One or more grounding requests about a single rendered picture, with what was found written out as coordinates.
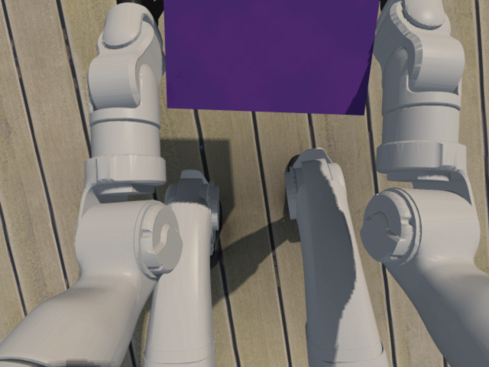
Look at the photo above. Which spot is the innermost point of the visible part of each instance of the right robot upper arm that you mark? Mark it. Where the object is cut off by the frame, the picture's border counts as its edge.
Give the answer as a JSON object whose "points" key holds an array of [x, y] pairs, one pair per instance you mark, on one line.
{"points": [[427, 240]]}

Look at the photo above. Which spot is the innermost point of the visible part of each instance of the robot right forearm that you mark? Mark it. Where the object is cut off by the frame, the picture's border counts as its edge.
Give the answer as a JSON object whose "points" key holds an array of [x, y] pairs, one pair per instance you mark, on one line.
{"points": [[421, 67]]}

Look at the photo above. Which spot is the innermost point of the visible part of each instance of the carton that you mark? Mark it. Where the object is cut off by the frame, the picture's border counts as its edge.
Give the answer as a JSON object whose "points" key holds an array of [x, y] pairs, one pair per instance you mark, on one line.
{"points": [[299, 56]]}

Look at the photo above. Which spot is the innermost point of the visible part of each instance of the left robot upper arm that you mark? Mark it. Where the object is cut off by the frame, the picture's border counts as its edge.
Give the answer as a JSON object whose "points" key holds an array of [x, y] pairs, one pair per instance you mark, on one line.
{"points": [[122, 250]]}

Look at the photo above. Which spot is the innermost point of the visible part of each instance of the robot left forearm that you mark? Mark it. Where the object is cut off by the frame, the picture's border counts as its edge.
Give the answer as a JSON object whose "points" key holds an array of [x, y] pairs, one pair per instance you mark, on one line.
{"points": [[124, 109]]}

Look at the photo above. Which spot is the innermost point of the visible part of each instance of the robot right thigh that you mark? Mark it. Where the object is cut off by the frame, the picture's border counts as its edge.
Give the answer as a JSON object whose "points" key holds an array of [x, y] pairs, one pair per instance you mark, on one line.
{"points": [[341, 329]]}

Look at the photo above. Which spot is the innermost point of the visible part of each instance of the left robot foot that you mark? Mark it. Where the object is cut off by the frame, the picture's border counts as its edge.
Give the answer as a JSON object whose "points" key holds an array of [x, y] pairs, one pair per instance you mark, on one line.
{"points": [[214, 258]]}

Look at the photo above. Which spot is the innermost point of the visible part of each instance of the robot left hand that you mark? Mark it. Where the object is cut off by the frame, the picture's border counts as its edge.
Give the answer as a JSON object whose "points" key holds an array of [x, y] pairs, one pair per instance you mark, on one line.
{"points": [[155, 7]]}

